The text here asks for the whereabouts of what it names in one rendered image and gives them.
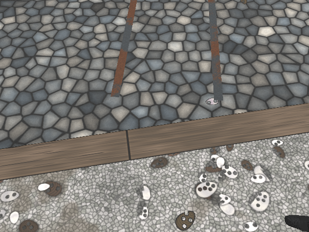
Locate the robot right hand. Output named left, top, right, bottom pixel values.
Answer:
left=285, top=215, right=309, bottom=232

